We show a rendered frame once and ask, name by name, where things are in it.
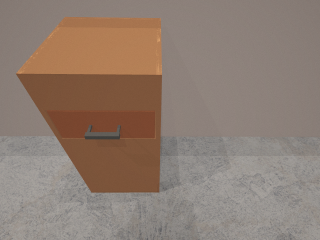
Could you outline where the handle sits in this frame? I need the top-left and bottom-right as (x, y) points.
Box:
(84, 125), (121, 140)

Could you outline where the cabinet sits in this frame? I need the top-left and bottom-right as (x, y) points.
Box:
(16, 17), (162, 193)

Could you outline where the drawer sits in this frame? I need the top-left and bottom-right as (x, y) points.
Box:
(47, 110), (155, 138)

